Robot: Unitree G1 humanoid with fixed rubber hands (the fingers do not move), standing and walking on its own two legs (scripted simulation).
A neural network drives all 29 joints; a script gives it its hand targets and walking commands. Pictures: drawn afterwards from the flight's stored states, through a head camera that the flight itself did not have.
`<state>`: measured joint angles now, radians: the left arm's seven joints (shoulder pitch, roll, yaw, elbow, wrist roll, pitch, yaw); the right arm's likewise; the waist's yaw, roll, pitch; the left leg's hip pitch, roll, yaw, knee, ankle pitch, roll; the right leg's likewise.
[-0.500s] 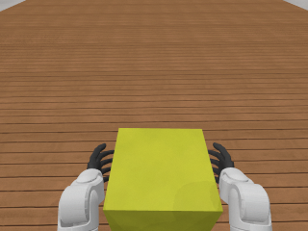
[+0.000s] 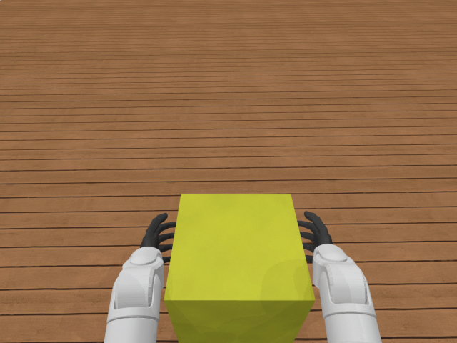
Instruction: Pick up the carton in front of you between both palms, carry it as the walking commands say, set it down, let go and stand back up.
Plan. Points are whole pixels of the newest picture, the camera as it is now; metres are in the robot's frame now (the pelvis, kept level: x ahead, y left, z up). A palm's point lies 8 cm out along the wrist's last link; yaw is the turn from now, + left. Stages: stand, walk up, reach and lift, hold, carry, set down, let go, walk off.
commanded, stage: carry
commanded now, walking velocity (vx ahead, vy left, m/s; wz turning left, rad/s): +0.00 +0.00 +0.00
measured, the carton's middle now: (235, 275) +0.27 +0.00 -0.05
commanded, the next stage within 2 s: hold in 0.62 s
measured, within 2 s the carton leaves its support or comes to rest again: neither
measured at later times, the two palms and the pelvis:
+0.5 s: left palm (154, 248) +0.28 +0.14 +0.04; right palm (323, 246) +0.28 -0.16 +0.03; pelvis +0.00 -0.01 +0.00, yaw +0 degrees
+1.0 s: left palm (172, 244) +0.28 +0.11 +0.05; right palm (350, 273) +0.23 -0.18 +0.05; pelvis -0.02 +0.01 +0.01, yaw -8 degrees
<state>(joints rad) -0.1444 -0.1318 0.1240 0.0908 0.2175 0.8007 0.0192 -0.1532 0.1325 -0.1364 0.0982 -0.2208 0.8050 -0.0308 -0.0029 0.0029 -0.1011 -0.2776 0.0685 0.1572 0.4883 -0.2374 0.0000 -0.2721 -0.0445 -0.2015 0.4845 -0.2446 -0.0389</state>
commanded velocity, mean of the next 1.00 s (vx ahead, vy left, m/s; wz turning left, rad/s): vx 0.00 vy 0.00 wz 0.00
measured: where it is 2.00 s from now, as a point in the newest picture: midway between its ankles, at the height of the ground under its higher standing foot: outside the picture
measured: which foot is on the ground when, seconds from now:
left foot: down 0.00-1.00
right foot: down 0.00-1.00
